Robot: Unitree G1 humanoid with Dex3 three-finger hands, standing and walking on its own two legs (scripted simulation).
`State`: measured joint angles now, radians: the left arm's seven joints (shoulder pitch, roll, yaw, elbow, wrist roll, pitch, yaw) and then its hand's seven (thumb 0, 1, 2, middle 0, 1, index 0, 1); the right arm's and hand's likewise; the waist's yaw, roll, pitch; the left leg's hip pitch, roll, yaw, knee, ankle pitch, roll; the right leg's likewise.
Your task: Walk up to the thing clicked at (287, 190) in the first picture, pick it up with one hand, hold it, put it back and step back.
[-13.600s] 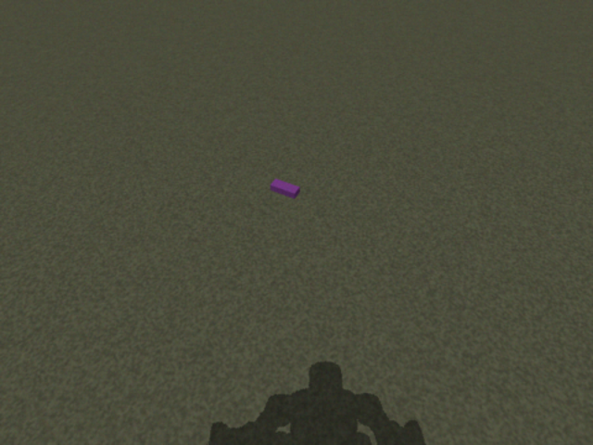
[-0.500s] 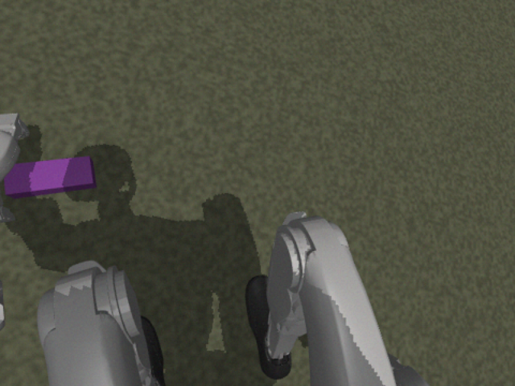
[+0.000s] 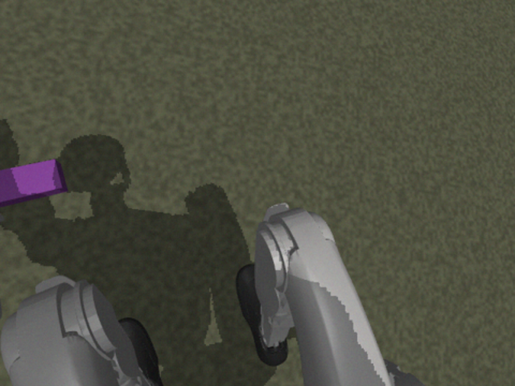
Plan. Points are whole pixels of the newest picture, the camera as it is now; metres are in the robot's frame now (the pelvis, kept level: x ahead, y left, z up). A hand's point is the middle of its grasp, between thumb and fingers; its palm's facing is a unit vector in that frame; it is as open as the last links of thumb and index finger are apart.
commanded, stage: approach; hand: left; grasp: from above
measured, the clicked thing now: (18, 185) +0.49 +0.27 -0.30
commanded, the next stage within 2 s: close in in 0.16 s
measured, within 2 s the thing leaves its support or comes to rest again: neither
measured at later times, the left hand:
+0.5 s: hand out of the picture +0.48 +0.27 -0.19, palm faces -0.47 -0.08 -0.88, open 14.3 cm
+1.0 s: hand (10, 182) +0.49 +0.27 -0.25, palm faces -0.45 -0.09 -0.89, open 14.4 cm
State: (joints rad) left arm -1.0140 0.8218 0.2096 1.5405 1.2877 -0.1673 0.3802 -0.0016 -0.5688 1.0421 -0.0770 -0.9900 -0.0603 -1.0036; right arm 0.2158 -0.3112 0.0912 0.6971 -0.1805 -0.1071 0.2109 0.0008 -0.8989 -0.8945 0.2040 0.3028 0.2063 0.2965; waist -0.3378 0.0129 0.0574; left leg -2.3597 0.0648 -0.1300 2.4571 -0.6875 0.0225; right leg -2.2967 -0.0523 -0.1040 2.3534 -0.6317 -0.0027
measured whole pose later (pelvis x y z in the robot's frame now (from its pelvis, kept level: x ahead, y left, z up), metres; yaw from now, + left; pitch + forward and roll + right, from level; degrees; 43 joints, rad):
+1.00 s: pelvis +0.01 +0.01 -0.02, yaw -4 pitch +30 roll -12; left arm -1.07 0.95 0.18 1.73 1.38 -0.24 0.60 0.00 -0.56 1.05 -0.08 -0.92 -0.05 -0.95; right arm 0.16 -0.32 0.22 0.69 -0.28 -0.20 0.26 0.00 -0.89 -0.90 0.20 0.30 0.21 0.30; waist -0.41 -0.09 0.14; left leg -2.38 0.06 -0.20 2.56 -0.74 0.02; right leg -2.28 -0.03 -0.15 2.40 -0.65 0.02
